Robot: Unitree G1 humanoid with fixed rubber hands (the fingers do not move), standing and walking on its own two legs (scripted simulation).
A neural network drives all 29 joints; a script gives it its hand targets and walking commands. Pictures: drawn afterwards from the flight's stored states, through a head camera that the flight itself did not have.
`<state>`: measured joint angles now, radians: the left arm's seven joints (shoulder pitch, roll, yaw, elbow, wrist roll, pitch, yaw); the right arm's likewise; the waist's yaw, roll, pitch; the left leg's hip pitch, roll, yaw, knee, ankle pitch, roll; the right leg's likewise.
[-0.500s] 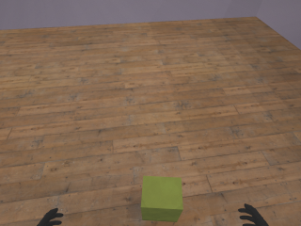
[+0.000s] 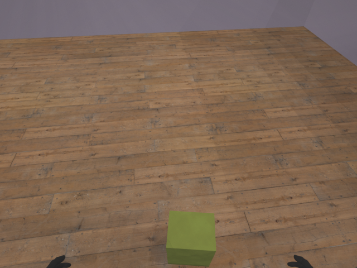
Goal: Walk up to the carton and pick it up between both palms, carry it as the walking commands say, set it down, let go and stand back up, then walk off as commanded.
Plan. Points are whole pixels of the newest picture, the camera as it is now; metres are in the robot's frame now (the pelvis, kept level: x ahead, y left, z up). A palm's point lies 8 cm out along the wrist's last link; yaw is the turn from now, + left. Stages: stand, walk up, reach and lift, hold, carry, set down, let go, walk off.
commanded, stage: stand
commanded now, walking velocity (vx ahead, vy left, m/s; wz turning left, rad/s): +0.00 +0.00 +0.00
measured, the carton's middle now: (189, 239) +0.38 -0.05 -0.64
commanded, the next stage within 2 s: walk off in 0.94 s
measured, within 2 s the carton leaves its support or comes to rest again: neither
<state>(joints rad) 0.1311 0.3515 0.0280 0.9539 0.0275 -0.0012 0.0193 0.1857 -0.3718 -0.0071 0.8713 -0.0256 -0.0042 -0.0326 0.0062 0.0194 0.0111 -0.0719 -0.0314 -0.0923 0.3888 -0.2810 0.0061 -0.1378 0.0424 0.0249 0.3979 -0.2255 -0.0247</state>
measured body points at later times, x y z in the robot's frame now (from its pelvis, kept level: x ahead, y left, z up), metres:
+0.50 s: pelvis -0.01 +0.00 +0.00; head -0.02 +0.00 +0.45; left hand +0.09 +0.32 -0.11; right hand +0.09 -0.31 -0.11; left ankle -0.04 +0.12 -0.74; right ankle -0.01 -0.10 -0.74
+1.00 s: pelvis -0.02 +0.00 +0.00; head -0.02 +0.00 +0.45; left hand +0.08 +0.32 -0.11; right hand +0.08 -0.31 -0.11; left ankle -0.04 +0.12 -0.74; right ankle -0.01 -0.10 -0.74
